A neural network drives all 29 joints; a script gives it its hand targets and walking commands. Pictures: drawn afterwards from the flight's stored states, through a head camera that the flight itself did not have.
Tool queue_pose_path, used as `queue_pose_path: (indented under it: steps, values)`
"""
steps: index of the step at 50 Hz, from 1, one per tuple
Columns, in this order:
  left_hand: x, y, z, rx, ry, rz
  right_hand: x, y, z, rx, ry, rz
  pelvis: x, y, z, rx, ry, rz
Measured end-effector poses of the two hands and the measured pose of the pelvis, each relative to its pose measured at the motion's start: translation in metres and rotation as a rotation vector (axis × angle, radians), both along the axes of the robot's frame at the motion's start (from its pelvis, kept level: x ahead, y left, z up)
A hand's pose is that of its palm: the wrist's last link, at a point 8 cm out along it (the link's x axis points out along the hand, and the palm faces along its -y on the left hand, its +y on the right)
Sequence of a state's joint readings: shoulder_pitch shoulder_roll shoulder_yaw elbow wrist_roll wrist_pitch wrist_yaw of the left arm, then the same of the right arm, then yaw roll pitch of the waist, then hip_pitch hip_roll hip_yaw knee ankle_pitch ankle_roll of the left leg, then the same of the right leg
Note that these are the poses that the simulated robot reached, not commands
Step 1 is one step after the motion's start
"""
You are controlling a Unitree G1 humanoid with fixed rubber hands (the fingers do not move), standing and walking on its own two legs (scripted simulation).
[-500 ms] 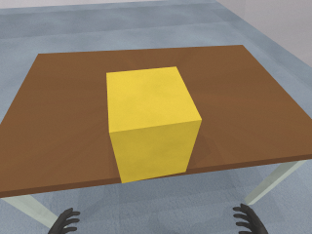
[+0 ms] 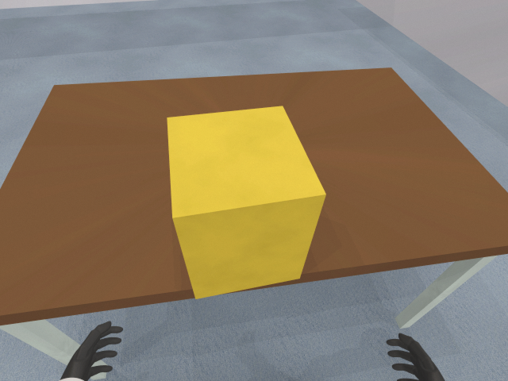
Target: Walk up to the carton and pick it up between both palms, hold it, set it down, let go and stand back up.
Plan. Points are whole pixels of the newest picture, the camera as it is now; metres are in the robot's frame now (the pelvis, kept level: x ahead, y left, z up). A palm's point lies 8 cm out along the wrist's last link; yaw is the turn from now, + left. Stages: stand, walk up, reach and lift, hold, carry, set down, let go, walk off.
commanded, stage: stand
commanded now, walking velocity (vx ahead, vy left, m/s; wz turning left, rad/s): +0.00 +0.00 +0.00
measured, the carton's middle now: (238, 204) +0.41 +0.03 +0.04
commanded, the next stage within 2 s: walk up in 1.24 s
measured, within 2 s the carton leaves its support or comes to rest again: neither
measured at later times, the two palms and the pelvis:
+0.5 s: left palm out of the picture +0.16 +0.27 -0.06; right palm out of the picture +0.14 -0.28 -0.07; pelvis +0.00 +0.00 +0.00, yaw +0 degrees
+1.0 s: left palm out of the picture +0.16 +0.27 -0.06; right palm out of the picture +0.14 -0.28 -0.07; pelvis +0.00 +0.00 +0.00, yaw +0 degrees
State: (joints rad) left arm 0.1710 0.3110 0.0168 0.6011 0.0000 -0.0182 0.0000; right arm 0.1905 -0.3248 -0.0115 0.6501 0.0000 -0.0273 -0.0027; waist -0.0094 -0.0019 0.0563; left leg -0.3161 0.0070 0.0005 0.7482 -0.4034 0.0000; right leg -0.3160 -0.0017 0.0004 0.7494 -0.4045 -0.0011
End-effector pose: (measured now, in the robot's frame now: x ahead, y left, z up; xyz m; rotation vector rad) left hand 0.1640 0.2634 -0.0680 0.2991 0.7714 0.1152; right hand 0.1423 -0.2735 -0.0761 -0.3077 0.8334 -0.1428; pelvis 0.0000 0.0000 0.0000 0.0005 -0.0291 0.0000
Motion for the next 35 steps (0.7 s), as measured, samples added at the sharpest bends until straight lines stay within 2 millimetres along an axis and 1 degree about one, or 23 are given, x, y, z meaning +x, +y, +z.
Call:
queue_pose_path:
  steps: [16, 27, 35]
  values:
    - [-0.0062, 0.0036, 0.0018, 0.006, -0.007, 0.008, -0.0023, -0.0031, -0.0004, -0.007, 0.007, -0.003, -0.0002, 0.0000, 0.0000, 0.000, 0.000, 0.000]
    - [-0.0065, 0.0057, 0.0044, 0.010, -0.022, 0.010, 0.0006, -0.0040, 0.0025, -0.011, -0.013, 0.004, -0.0002, 0.0000, 0.0000, 0.000, 0.000, 0.000]
    - [-0.0069, 0.0075, 0.0063, 0.017, -0.030, 0.006, -0.0015, -0.0054, 0.0027, -0.012, -0.015, -0.003, -0.0006, 0.0001, 0.0000, 0.000, -0.001, 0.000]
